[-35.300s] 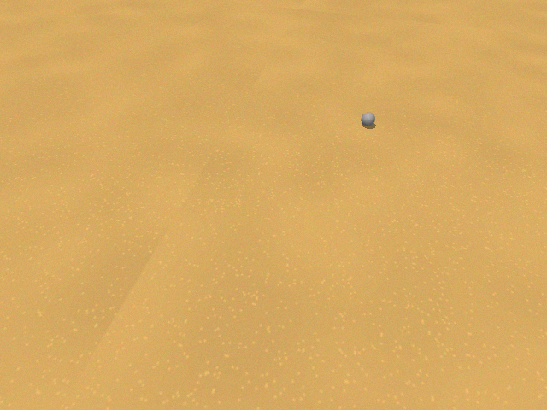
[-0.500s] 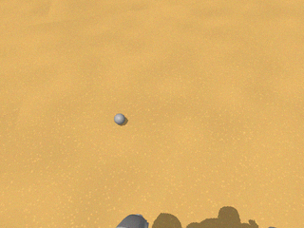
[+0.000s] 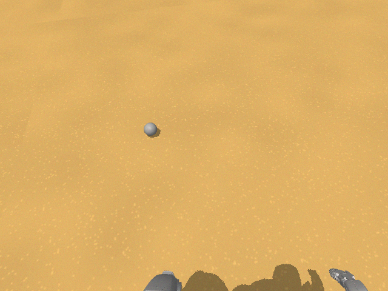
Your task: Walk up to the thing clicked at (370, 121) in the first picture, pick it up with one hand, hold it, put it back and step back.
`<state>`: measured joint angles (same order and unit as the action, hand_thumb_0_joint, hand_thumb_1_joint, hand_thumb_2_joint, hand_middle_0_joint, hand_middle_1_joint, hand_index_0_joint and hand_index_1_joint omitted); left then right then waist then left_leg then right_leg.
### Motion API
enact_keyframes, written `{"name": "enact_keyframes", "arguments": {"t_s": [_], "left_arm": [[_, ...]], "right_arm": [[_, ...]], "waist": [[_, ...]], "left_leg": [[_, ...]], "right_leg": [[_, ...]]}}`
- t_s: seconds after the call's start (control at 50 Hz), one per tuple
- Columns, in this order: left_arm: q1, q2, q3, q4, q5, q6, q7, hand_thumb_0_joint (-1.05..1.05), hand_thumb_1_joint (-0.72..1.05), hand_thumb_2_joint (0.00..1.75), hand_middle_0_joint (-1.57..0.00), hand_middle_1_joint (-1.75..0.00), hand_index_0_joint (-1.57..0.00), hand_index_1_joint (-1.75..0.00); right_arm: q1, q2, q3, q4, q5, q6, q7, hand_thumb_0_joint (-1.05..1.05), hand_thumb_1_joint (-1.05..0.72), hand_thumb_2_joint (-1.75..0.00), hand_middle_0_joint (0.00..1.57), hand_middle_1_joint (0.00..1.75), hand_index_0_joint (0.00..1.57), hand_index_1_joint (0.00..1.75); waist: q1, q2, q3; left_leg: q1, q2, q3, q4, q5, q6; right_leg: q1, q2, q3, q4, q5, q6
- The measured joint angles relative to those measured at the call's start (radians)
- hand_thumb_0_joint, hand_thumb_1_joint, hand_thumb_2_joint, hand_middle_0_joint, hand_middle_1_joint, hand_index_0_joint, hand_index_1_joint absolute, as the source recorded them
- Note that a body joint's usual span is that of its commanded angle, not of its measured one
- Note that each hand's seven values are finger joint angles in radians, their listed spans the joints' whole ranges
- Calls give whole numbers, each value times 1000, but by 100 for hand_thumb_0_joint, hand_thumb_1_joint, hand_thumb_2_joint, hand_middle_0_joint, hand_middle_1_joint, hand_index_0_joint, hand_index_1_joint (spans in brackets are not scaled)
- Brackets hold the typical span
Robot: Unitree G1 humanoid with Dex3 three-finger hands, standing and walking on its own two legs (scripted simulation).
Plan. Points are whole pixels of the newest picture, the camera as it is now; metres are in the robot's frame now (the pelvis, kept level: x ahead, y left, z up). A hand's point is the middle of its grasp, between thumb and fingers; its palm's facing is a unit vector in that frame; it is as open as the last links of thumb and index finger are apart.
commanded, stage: step back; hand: left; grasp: from above
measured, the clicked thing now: (150, 129) +1.11 +0.36 -0.71
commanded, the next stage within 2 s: stand in 1.12 s
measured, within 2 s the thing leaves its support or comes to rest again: neither
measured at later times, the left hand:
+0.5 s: hand out of the picture -0.02 +0.29 -0.14, palm faces +0.05 -0.92 -0.39, open 7.4 cm
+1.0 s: hand out of the picture +0.06 +0.30 -0.14, palm faces +0.05 -0.94 -0.35, open 7.4 cm
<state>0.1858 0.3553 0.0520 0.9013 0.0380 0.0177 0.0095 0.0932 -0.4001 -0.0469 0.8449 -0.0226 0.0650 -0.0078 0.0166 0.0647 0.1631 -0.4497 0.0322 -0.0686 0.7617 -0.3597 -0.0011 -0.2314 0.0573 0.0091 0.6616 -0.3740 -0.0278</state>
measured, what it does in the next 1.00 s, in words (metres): steps on the spot: left foot, then left foot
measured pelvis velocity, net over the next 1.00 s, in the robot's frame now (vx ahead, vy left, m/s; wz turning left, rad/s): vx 0.00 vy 0.03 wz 0.05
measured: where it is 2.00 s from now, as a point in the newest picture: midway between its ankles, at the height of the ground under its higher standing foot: outside the picture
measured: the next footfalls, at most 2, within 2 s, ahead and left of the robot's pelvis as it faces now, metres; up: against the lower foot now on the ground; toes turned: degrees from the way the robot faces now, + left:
left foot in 0.26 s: -0.02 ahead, +0.15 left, +0.00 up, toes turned +2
left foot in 0.78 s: +0.06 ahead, +0.15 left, +0.00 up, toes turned +4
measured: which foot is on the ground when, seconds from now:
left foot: up 0.00-0.24, down 0.26-0.54, up 0.56-0.76, down 0.78-1.00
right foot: down 0.00-1.00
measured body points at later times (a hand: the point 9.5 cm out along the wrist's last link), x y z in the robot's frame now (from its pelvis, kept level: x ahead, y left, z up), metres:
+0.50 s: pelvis -0.05 +0.00 +0.01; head -0.05 +0.00 +0.46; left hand -0.02 +0.33 -0.11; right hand +0.02 -0.30 -0.11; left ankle -0.06 +0.14 -0.72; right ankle -0.01 -0.11 -0.72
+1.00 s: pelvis +0.00 +0.03 +0.02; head +0.03 +0.05 +0.46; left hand +0.05 +0.35 -0.12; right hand +0.12 -0.26 -0.11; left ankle +0.02 +0.15 -0.72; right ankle +0.00 -0.11 -0.72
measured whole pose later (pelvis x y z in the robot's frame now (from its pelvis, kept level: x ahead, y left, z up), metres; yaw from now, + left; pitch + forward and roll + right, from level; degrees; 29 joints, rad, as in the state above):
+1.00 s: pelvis +0.00 +0.03 +0.02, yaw +3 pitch -2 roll -1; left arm 0.16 0.38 0.02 1.04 0.00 -0.02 0.00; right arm 0.10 -0.32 -0.02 1.04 -0.02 -0.01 0.01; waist 0.02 -0.02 0.08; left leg -0.27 0.03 0.02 0.57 -0.27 0.00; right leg -0.19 -0.01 0.02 0.53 -0.31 0.03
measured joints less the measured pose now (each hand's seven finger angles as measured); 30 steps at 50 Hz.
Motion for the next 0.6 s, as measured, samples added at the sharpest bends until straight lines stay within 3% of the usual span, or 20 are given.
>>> {"name": "enact_keyframes", "arguments": {"t_s": [0.02, 0.06, 0.1, 0.16, 0.22, 0.24, 0.28, 0.34, 0.44, 0.48, 0.54, 0.6], "left_arm": [[13, -1, -2, 4, 2, -2, -2, 1, 91, 90, -21, -30, -20, -30], [29, -7, -3, 16, 1, -3, -1, 1, 91, 90, -21, -30, -20, -30], [34, -11, 1, 24, 3, -4, 0, 1, 90, 90, -21, -30, -20, -30], [37, -4, 9, 22, 11, -13, -5, 1, 90, 90, -21, -30, -21, -30], [35, 12, 15, 17, 14, -21, -13, 1, 90, 90, -21, -30, -21, -30], [35, 19, 15, 16, 12, -20, -16, 1, 90, 90, -21, -30, -21, -30], [34, 37, 13, 21, 9, -11, -17, 1, 90, 90, -21, -30, -20, -30], [51, 48, 10, 56, -5, 5, -20, 1, 91, 90, -21, -30, -20, -30], [60, 67, 14, 87, -16, -5, -34, 1, 91, 90, -21, -30, -20, -30], [61, 63, 17, 95, -16, -13, -36, 1, 91, 90, -21, -30, -20, -30], [53, 38, 18, 99, -5, -31, -31, 1, 91, 90, -20, -30, -20, -30], [52, 15, 14, 87, 1, -50, -29, 1, 91, 90, -21, -30, -20, -30]], "right_arm": [[5, 4, 0, 10, 2, 6, -2, 0, -91, -90, 21, 30, 20, 30], [25, 2, -1, 24, 10, 5, -1, 0, -91, -90, 21, 30, 20, 30], [54, -5, -3, 39, 13, -4, 1, 0, -91, -90, 21, 30, 20, 30], [104, -13, -7, 69, 5, -12, 9, 0, -91, -90, 21, 30, 20, 30], [143, -12, -11, 109, -5, -19, 19, 0, -91, -90, 21, 30, 20, 30], [153, -10, -12, 122, -5, -25, 21, 0, -91, -90, 20, 30, 20, 30], [155, 6, -19, 144, -10, -40, 22, 1, -91, -90, 20, 30, 20, 30], [169, 26, -13, 145, -17, -61, 25, 1, -91, -90, 21, 30, 20, 30], [164, 53, 4, 136, -21, -80, 27, 1, -91, -90, 21, 30, 20, 30], [157, 51, 4, 129, -21, -73, 29, 1, -90, -90, 21, 30, 20, 30], [145, 35, -2, 125, -14, -54, 24, 1, -90, -90, 21, 30, 20, 30], [139, 26, -8, 134, -11, -47, 17, 1, -91, -90, 21, 30, 20, 30]], "waist": [[12, -14, -11], [19, -27, -26], [18, -29, -40], [16, -28, -62], [16, -37, -77], [14, -40, -80], [16, -75, -69], [-1, -85, -94], [-19, -102, -103], [-19, -95, -108], [-17, -46, -101], [3, -39, -107]], "left_leg": [[-15, -37, -25, 73, -58, -2], [-34, -94, -64, 216, -77, -3], [-24, -113, -69, 280, -66, -10], [45, -93, -48, 217, -74, -19], [150, -60, -5, 15, -142, -15], [192, -51, 14, -74, -129, -8], [240, -70, 38, -182, 31, -2], [239, -66, 42, -194, 50, 20], [256, -42, 49, -224, 69, 5], [249, -28, 52, -200, 51, -4], [218, 4, 18, -95, -46, 0], [143, -41, -20, 76, -127, 10]], "right_leg": [[-14, -12, 12, 8, 5, -6], [-23, -34, 21, -5, 27, -6], [-31, -51, 16, -20, 48, -3], [-47, -68, -6, -27, 60, -5], [-62, -88, -30, -17, 62, -3], [-67, -96, -37, -10, 62, 3], [-74, -120, -23, 18, 47, 11], [-113, -88, 16, 112, -74, 11], [-114, -79, 12, 94, -68, 13], [-74, -74, 1, 5, -37, 11], [-37, -37, -29, -61, 109, 8], [-35, -40, -34, -56, 90, -8]]}}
